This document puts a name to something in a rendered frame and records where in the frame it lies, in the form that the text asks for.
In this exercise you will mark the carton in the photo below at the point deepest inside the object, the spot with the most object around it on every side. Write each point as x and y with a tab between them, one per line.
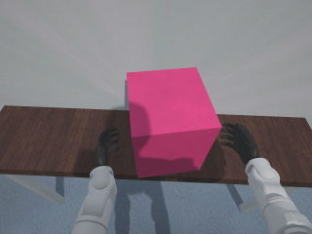
173	121

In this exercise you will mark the robot right hand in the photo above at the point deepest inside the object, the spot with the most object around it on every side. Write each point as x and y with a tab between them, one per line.
243	141

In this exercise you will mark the robot left forearm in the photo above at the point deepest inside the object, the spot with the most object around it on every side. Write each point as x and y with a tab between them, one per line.
96	209

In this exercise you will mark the robot right forearm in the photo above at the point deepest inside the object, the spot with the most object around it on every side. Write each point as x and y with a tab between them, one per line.
276	206

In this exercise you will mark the table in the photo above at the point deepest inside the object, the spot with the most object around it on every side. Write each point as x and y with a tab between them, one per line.
60	141

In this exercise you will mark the robot left hand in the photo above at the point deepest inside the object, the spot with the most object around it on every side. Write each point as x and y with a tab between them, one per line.
102	152

